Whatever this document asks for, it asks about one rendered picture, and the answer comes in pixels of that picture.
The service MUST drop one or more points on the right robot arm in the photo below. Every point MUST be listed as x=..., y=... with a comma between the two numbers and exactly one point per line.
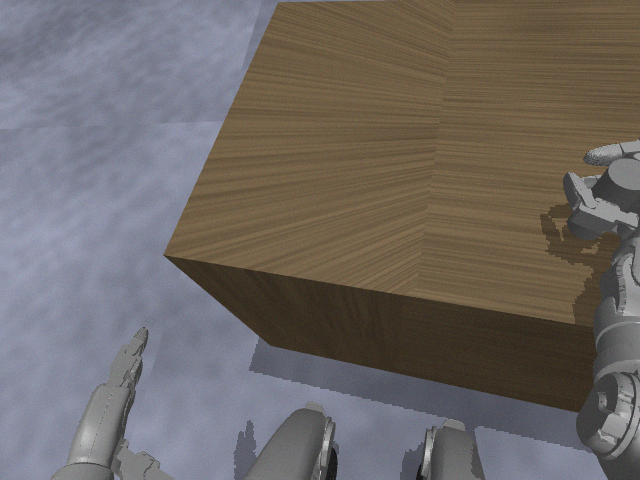
x=609, y=421

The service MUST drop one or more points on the left robot arm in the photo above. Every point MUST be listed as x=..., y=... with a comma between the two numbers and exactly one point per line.
x=83, y=471

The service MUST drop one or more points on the can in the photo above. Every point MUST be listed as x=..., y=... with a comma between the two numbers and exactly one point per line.
x=619, y=184

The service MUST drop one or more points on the left robot hand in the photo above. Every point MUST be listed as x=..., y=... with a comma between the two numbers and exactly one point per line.
x=99, y=435

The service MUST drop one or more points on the right robot hand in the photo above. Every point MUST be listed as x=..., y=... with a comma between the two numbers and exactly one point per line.
x=597, y=214

